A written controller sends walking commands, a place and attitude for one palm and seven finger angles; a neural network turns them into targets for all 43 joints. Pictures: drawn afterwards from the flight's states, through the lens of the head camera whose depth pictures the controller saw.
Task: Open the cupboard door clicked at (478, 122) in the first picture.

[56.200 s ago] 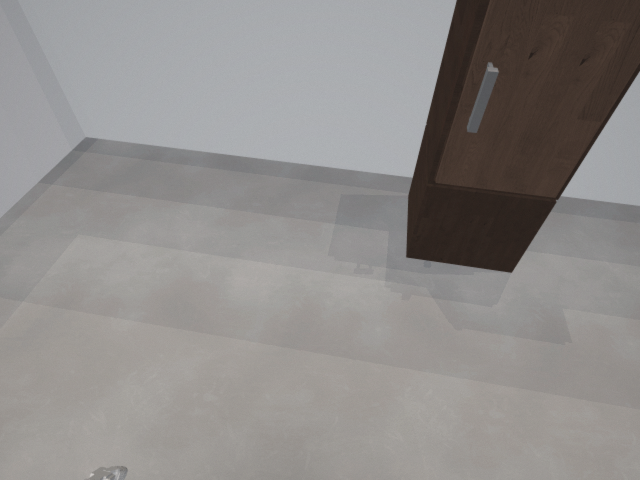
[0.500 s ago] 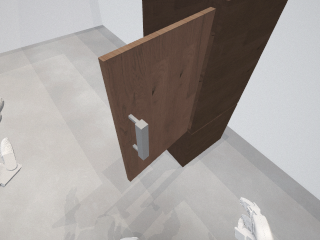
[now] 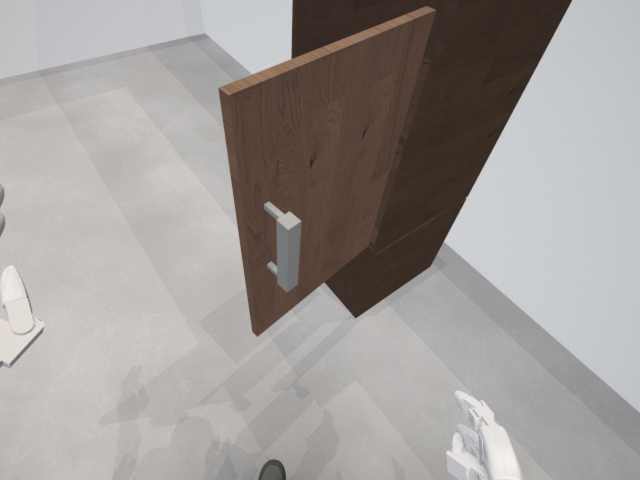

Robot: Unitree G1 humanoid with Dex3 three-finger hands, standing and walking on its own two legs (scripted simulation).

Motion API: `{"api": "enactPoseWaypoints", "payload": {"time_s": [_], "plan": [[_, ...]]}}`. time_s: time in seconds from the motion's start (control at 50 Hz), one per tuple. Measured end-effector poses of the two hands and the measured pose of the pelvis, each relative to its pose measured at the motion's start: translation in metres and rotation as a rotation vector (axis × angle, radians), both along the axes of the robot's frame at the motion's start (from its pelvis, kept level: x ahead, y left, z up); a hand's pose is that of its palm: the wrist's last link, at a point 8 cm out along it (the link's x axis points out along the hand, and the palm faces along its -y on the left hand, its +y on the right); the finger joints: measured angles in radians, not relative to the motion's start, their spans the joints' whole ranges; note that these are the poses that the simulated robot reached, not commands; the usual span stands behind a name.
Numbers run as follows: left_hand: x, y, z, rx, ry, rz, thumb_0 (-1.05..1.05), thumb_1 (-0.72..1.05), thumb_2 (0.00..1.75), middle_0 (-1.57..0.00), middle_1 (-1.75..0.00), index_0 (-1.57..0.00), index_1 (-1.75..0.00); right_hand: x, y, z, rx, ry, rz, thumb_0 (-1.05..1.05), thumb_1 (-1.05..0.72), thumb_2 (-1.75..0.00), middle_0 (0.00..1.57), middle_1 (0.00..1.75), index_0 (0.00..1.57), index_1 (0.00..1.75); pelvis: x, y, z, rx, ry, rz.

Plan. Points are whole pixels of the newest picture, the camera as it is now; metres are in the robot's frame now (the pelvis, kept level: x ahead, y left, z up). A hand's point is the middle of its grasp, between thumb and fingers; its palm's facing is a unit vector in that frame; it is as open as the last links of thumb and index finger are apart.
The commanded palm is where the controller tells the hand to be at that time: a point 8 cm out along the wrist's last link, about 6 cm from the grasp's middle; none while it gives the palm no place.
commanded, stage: step back with the hand held close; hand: left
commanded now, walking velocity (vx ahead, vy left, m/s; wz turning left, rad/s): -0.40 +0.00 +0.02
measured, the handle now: (279, 247) +0.45 +0.11 -0.03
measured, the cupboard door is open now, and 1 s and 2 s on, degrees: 98 98 98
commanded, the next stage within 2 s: stop stepping back and stand still in 0.06 s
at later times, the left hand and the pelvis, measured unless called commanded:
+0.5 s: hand out of the picture +0.09 +0.23 +0.15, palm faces +0.40 -0.81 -0.43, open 7.4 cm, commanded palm +0.05 +0.27 +0.17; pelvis -0.10 -0.03 -0.01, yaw -2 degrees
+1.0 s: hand out of the picture +0.06 +0.26 +0.14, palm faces +0.44 -0.79 -0.43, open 7.4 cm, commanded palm +0.01 +0.29 +0.17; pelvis -0.14 -0.01 +0.00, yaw -1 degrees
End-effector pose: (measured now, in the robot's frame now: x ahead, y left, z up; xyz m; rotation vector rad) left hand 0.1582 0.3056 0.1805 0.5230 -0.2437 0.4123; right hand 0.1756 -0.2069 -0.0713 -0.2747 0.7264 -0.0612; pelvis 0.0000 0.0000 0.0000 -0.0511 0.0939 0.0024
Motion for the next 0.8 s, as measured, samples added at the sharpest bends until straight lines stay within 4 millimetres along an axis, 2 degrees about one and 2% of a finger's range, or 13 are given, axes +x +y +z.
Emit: {"api": "enactPoseWaypoints", "payload": {"time_s": [0.08,0.16,0.26,0.36,0.44,0.5,0.58,0.7,0.8], "plan": [[-0.009,-0.027,-0.002,0.062,0.016,-0.092,0.02,0.89,0.9,-0.21,-0.31,-0.21,-0.3,-0.006,-0.011,-0.009,0.031,-0.039,0.015,0.01,-0.9,-0.89,0.2,0.3,0.21,0.3,-0.032,-0.015,-0.012,0.041,0.003,-0.036],[-0.028,-0.048,0.008,0.111,0.017,-0.171,0.02,0.89,0.9,-0.21,-0.31,-0.21,-0.3,-0.032,-0.03,-0.01,0.047,-0.038,-0.038,0.01,-0.9,-0.89,0.2,0.3,0.21,0.3,-0.054,-0.026,-0.013,0.013,-0.041,-0.022],[-0.06,-0.041,0.012,0.134,0.027,-0.125,0.01,0.88,0.9,-0.22,-0.31,-0.22,-0.3,-0.07,-0.059,0.001,-0.016,-0.036,-0.104,0.01,-0.9,-0.89,0.2,0.3,0.21,0.3,-0.059,-0.03,-0.01,0.028,-0.067,-0.041],[-0.079,-0.032,-0.007,0.033,0.028,-0.036,0.01,0.88,0.9,-0.21,-0.31,-0.22,-0.3,-0.106,-0.082,0.002,-0.058,-0.052,-0.156,0.01,-0.9,-0.89,0.2,0.3,0.21,0.3,-0.08,-0.029,-0.011,0.042,-0.095,-0.035],[-0.095,-0.037,-0.017,-0.015,0.049,-0.025,0.01,0.89,0.9,-0.21,-0.31,-0.21,-0.3,-0.136,-0.088,-0.001,-0.068,-0.024,-0.175,0.01,-0.9,-0.89,0.2,0.3,0.2,0.3,-0.095,-0.031,-0.009,0.038,-0.103,-0.019],[-0.105,-0.04,-0.016,-0.017,0.025,-0.036,0.02,0.89,0.9,-0.21,-0.31,-0.21,-0.3,-0.157,-0.087,-0.005,-0.073,0.016,-0.188,0.01,-0.9,-0.89,0.2,0.3,0.2,0.3,-0.097,-0.03,-0.008,0.041,-0.101,-0.03],[-0.106,-0.033,-0.011,-0.004,-0.041,-0.036,0.02,0.88,0.9,-0.21,-0.31,-0.22,-0.3,-0.172,-0.076,-0.014,-0.075,0.048,-0.185,0.01,-0.9,-0.89,0.2,0.3,0.2,0.3,-0.102,-0.024,-0.011,0.037,-0.108,-0.01],[-0.108,-0.024,-0.003,0.043,-0.008,-0.047,0.01,0.89,0.9,-0.21,-0.31,-0.21,-0.3,-0.178,-0.046,-0.015,0.012,-0.002,-0.169,0.01,-0.9,-0.89,0.2,0.3,0.2,0.3,-0.122,-0.017,-0.008,0.058,-0.118,-0.035],[-0.126,-0.03,-0.003,0.054,0.053,-0.065,0.01,0.89,0.9,-0.21,-0.31,-0.21,-0.3,-0.179,-0.029,-0.015,0.063,-0.02,-0.134,0.01,-0.9,-0.89,0.2,0.3,0.21,0.3,-0.134,-0.016,-0.004,0.036,-0.105,-0.021]]}}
